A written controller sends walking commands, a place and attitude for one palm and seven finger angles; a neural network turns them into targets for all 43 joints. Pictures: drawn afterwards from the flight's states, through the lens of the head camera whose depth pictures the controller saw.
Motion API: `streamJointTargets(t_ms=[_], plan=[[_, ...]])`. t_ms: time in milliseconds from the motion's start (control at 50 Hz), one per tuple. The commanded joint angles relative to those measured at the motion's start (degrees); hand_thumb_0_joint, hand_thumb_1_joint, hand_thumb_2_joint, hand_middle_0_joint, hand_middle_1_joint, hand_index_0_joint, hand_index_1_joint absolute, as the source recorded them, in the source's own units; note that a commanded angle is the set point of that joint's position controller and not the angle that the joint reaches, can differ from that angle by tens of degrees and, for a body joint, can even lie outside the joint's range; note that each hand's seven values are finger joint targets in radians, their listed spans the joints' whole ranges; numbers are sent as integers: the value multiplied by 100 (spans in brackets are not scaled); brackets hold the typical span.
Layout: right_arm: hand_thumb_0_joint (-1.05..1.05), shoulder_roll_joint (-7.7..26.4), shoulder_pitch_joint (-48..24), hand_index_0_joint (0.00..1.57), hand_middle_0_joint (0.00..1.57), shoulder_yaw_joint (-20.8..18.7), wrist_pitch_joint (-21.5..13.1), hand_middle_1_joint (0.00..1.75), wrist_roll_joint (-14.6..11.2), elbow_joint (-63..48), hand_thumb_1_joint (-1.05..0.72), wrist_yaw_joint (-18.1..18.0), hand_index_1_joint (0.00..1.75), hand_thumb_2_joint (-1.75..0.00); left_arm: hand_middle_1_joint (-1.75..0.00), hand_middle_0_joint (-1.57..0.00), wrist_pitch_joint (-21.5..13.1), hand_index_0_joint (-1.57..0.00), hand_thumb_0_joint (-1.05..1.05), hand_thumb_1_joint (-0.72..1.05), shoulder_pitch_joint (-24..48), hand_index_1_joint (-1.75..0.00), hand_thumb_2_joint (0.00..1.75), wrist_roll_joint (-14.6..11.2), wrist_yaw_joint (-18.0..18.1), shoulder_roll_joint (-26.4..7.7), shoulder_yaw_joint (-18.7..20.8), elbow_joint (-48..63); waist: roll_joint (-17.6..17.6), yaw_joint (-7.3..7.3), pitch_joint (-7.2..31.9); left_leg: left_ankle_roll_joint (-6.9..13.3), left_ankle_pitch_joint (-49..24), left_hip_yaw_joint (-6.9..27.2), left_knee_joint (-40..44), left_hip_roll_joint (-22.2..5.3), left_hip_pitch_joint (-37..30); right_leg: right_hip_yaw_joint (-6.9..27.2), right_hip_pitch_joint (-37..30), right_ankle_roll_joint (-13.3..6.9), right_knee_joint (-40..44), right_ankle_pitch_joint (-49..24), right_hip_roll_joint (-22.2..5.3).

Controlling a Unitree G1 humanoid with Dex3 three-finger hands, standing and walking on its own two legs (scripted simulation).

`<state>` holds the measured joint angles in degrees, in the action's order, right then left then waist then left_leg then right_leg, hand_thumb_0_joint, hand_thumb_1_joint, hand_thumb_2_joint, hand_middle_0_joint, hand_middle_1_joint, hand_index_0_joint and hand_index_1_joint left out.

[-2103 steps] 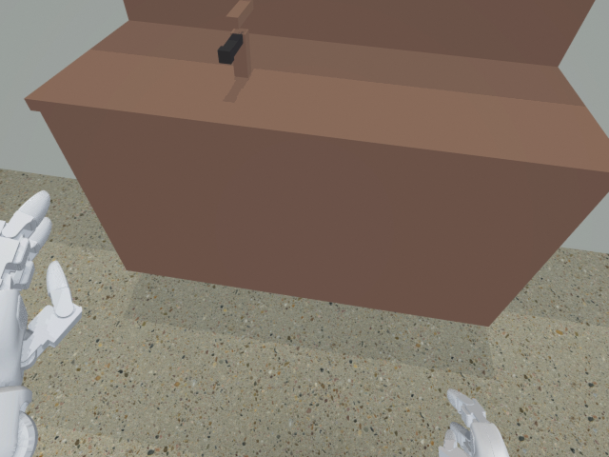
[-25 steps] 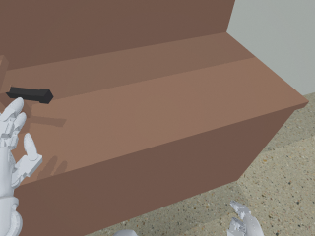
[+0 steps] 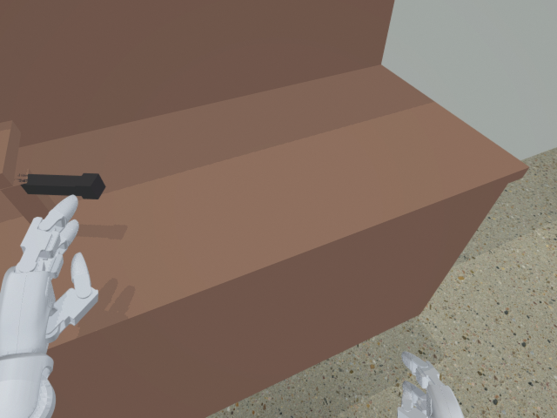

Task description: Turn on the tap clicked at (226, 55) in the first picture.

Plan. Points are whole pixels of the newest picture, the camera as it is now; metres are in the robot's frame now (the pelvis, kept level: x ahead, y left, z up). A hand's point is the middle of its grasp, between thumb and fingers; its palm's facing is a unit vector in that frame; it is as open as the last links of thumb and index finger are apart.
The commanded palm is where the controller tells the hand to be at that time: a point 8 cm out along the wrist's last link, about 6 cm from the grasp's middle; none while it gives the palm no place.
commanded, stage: come to a stop and stand still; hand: left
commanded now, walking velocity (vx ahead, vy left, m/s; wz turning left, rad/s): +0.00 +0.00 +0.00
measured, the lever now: (90, 186) +0.40 +0.32 +0.12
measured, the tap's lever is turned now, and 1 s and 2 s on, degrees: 63 63 63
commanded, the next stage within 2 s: look again from close up in 0.56 s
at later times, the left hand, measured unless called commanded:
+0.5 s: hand (51, 273) +0.24 +0.28 +0.14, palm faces +0.41 -0.84 -0.37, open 7.4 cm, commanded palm +0.17 +0.31 +0.18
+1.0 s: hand (67, 261) +0.24 +0.26 +0.16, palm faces +0.41 -0.83 -0.36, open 7.4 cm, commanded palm +0.18 +0.29 +0.18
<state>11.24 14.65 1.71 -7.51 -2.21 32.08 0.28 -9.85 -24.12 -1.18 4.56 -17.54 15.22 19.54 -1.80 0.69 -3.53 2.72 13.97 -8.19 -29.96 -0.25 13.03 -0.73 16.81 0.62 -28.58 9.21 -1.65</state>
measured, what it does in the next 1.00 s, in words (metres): stands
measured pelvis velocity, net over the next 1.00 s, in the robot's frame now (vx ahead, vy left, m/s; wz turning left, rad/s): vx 0.04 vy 0.00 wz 0.04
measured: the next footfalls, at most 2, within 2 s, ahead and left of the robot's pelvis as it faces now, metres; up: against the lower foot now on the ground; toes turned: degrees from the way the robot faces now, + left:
right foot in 1.74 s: +0.02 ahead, -0.09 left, +0.00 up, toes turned -1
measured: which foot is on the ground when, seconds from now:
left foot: down 0.00-1.00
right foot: down 0.00-1.00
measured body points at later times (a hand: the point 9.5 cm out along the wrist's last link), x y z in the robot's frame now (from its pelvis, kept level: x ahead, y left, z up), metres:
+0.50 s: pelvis +0.02 +0.02 +0.00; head +0.04 +0.05 +0.45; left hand +0.21 +0.33 +0.16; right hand +0.22 -0.18 -0.06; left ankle +0.04 +0.08 -0.73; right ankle +0.05 -0.13 -0.73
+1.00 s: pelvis +0.04 +0.00 +0.01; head +0.06 +0.03 +0.46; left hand +0.22 +0.30 +0.18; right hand +0.22 -0.21 -0.07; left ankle +0.04 +0.08 -0.73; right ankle +0.05 -0.13 -0.73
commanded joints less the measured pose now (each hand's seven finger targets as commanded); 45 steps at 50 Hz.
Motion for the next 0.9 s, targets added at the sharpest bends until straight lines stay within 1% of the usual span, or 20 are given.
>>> streamJointTargets(t_ms=[0, 20, 40, 60, 100, 140, 180, 200, 240, 260, 380, 420, 480, 520, 540, 640, 740, 820, 840, 880], plan=[[0, 624, -777, 20, 20, -223, -364, 30, 65, -1056, -90, -191, 30, -90, -30, -20, -475, -20, 0, 90, 1127, -30, 90, -46, 282, -1698, 1524, 1834, 441, 79, 391, -82, 1445, 792, 963, -428, 385, 493, 39, -209, 768, 1846, -254], [0, 709, -779, 20, 20, -231, -357, 30, 92, -1035, -90, -206, 30, -90, -30, -20, -487, -20, 0, 90, 1468, -30, 90, 8, 337, -2042, 1743, 2257, -601, 102, 432, -48, 1897, 975, 1472, -636, 569, 330, -195, -164, 318, 1574, -53], [0, 673, -735, 20, 20, -242, -403, 30, 77, -1030, -90, -204, 30, -90, -30, -20, -507, -20, 0, 90, 1513, -30, 90, 23, 334, -1630, 1466, 2173, -1414, 90, 460, 70, 2499, 1206, 1920, -908, 1143, -19, -812, -103, -318, 1049, 119], [0, 647, -713, 20, 20, -257, -474, 30, 44, -1086, -90, -167, 30, -90, -30, -20, -535, -20, 0, 90, 1679, -30, 90, 74, 347, -1685, 1490, 2262, -1872, 157, 481, 147, 2617, 1248, 2028, -1027, 1563, -149, -1311, -82, -715, 643, 170], [0, 625, -652, 20, 20, -272, -586, 30, 55, -972, -90, -74, 30, -90, -30, -20, -593, -20, 0, 90, 1674, -30, 90, 94, 318, -1659, 1424, 2105, -1542, 176, 673, 87, 1564, 900, 1404, -798, 1129, -173, -1382, -141, -306, 178, 87], [0, 617, -659, 20, 20, -230, -644, 30, 79, -871, -90, -33, 30, -90, -30, -20, -640, -20, 0, 90, 1356, -30, 90, 37, 285, -1454, 1273, 1979, -672, 145, 808, -22, 671, 867, 843, -598, 489, -39, -1125, -189, 374, -14, -33], [0, 640, -612, 20, 20, -231, -662, 30, 124, -751, -90, -5, 30, -90, -30, -20, -707, -20, 0, 90, 1067, -30, 90, -8, 244, -1260, 1135, 1840, -335, 61, 759, -115, 80, 881, 539, -451, 114, 218, -817, -284, 694, -401, -197], [0, 678, -574, 20, 20, -305, -661, 30, 107, -688, -90, 2, 30, -90, -30, -20, -663, -20, 0, 90, 800, -30, 90, -27, 210, -1042, 973, 1639, 207, 55, 846, -172, -121, 859, 468, -397, -22, 338, -767, -298, 660, -468, -176], [0, 722, -520, 20, 20, -340, -561, 30, 82, -647, -90, 9, 30, -90, -30, -20, -540, -20, 0, 90, 199, -30, 90, -61, 165, -797, 812, 1210, 279, 67, 832, -205, -442, 871, 564, -463, -239, 213, -542, -238, 642, -493, -137], [0, 738, -545, 20, 20, -361, -508, 30, 70, -664, -90, 0, 30, -90, -30, -20, -514, -20, 0, 90, 158, -30, 90, -66, 167, -884, 877, 1238, 137, 61, 797, -223, -473, 911, 694, -518, -208, 190, -534, -212, 600, -463, -127], [0, 708, -781, 20, 20, -313, -277, 30, 75, -817, -90, -116, 30, -90, -30, -20, -532, -20, 0, 90, 775, -30, 90, -44, 187, -1225, 1122, 1539, -211, 73, 594, -277, -382, 1162, 1207, -725, 1, -35, -626, -133, 383, -188, -19], [0, 682, -909, 20, 20, -288, -269, 30, 72, -876, -90, -143, 30, -90, -30, -20, -561, -20, 0, 90, 1146, -30, 90, -21, 223, -1477, 1254, 2118, -450, 72, 761, -282, -486, 1071, 1173, -670, -186, -26, -704, -155, 336, -294, -22], [0, 686, -853, 20, 20, -310, -313, 30, 109, -928, -90, -144, 30, -90, -30, -20, -574, -20, 0, 90, 1065, -30, 90, -42, 247, -1304, 1076, 2339, -588, 104, 987, -257, -873, 998, 985, -647, -376, -27, -890, -199, 399, -552, -59], [0, 679, -909, 20, 20, -314, -336, 30, 98, -916, -90, -129, 30, -90, -30, -20, -545, -20, 0, 90, 1016, -30, 90, -21, 291, -1426, 1177, 2539, -746, 105, 1150, -333, -1372, 929, 878, -617, -623, -51, -899, -207, 337, -721, -41], [0, 678, -848, 20, 20, -300, -317, 30, 131, -895, -90, -121, 30, -90, -30, -20, -539, -20, 0, 90, 915, -30, 90, -45, 279, -1220, 1032, 2402, -622, 111, 1151, -300, -1462, 944, 804, -622, -593, -66, -908, -204, 421, -736, -55], [0, 705, -759, 20, 20, -326, -200, 30, 119, -816, -90, -102, 30, -90, -30, -20, -434, -20, 0, 90, 522, -30, 90, -65, 259, -993, 936, 1846, -402, 68, 1018, -392, -1668, 947, 764, -609, -552, -37, -878, -219, 517, -887, -80], [0, 693, -813, 20, 20, -307, -41, 30, 104, -857, -90, -141, 30, -90, -30, -20, -352, -20, 0, 90, 304, -30, 90, -115, 231, -1030, 983, 1582, -23, 64, 935, -357, -1400, 964, 807, -582, -375, 24, -947, -214, 651, -1016, -162], [0, 675, -986, 20, 20, -298, -34, 30, 81, -916, -90, -202, 30, -90, -30, -20, -343, -20, 0, 90, 501, -30, 90, -110, 274, -1306, 1160, 1973, -103, 57, 969, -298, -1104, 970, 865, -547, -381, 159, -1002, -232, 670, -986, -225], [0, 680, -925, 20, 20, -282, -19, 30, 115, -910, -90, -208, 30, -90, -30, -20, -353, -20, 0, 90, 436, -30, 90, -142, 257, -1146, 1016, 1866, 13, 71, 958, -249, -976, 968, 873, -549, -305, 128, -1033, -225, 725, -928, -233], [0, 681, -923, 20, 20, -324, -57, 30, 108, -921, -90, -231, 30, -90, -30, -20, -366, -20, 0, 90, 506, -30, 90, -140, 287, -1272, 1095, 2107, -105, 64, 1066, -208, -951, 953, 801, -529, -385, 259, -1103, -259, 735, -1055, -301]])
